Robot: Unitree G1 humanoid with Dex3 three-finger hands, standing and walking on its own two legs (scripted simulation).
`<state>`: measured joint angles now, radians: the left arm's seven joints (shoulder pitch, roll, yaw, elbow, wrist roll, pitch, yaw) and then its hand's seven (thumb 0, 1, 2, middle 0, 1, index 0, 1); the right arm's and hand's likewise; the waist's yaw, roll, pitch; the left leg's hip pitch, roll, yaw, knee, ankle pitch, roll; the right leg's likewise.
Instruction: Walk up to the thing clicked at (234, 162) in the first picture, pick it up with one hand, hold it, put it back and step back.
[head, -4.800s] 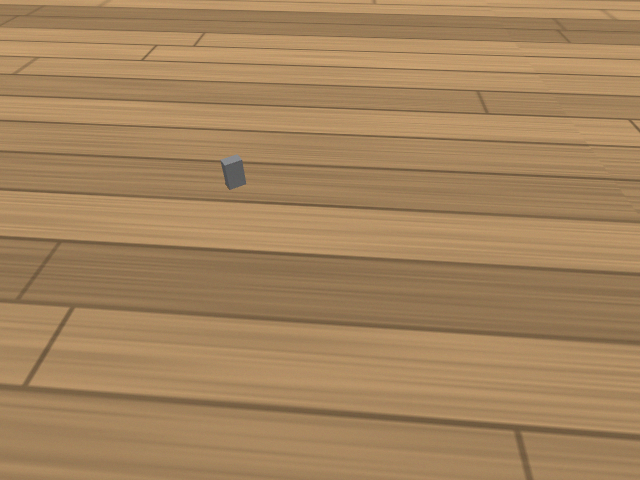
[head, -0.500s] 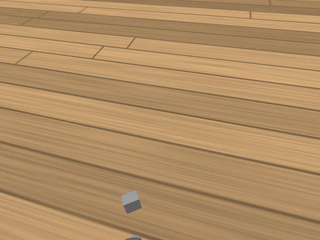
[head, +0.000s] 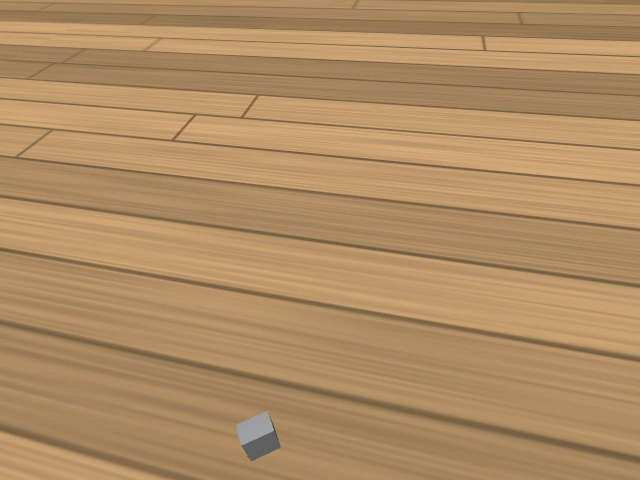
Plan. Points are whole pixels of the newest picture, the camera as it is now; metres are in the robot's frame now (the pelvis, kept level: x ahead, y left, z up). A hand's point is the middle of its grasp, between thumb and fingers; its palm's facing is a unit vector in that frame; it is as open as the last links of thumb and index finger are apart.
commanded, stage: walk up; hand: left
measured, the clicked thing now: (259, 436) +0.39 +0.24 -0.69
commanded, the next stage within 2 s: stand in 1.26 s
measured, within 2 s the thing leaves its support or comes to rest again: neither
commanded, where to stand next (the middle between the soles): +0.07 +0.01 m, yaw +2 degrees
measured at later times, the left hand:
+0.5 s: hand out of the picture +0.12 +0.27 -0.14, palm faces +0.00 -0.94 -0.33, open 7.3 cm
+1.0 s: hand out of the picture +0.10 +0.27 -0.14, palm faces +0.04 -0.94 -0.34, open 7.3 cm
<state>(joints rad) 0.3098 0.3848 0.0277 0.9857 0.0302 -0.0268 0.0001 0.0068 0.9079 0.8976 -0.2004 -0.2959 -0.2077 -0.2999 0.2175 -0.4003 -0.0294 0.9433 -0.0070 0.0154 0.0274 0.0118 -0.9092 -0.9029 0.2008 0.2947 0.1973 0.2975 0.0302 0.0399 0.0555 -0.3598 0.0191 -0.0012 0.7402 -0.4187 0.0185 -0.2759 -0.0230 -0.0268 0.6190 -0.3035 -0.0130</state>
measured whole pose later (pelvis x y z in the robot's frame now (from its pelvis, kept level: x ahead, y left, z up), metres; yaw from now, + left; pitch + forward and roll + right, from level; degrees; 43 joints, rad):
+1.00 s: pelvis +0.04 +0.01 +0.02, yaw +3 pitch -2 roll +0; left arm 0.09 0.36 0.00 1.14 0.00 -0.01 0.00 0.01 0.91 0.90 -0.20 -0.30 -0.21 -0.30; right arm 0.10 -0.35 0.00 1.14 -0.01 -0.01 0.01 0.01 -0.91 -0.90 0.20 0.29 0.20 0.30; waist 0.01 0.00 0.05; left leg -0.15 0.01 -0.02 0.40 -0.21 -0.01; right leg -0.09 -0.04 -0.07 0.36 -0.23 0.02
